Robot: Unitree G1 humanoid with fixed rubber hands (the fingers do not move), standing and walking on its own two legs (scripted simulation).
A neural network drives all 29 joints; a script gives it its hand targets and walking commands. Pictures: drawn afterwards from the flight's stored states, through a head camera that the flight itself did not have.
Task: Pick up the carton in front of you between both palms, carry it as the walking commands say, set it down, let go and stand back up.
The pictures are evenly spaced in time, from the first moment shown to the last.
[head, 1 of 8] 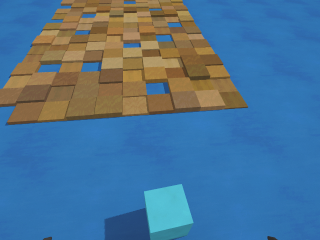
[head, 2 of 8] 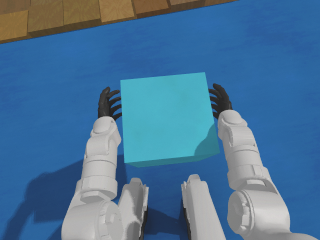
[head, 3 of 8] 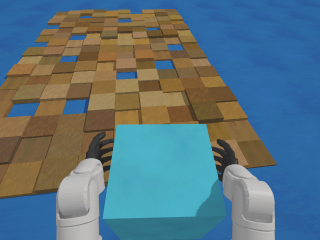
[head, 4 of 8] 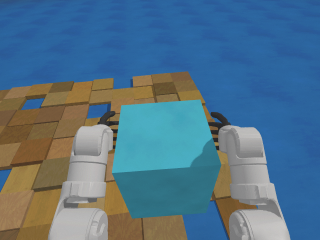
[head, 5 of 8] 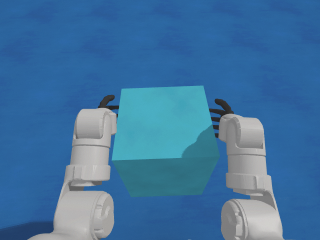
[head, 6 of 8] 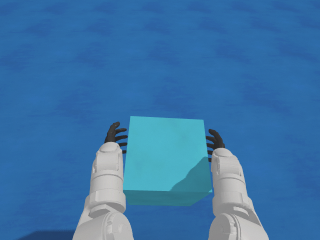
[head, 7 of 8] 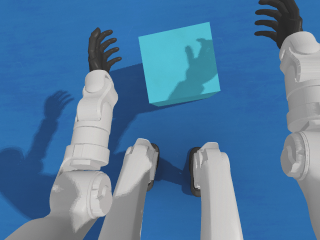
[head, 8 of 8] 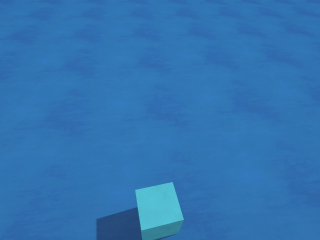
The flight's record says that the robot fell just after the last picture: no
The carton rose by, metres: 0.79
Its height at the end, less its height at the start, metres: +0.00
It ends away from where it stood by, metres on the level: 5.99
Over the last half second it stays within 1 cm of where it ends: yes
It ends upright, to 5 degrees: yes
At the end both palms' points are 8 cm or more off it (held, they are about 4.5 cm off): yes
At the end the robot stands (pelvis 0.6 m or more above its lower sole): yes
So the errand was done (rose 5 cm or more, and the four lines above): yes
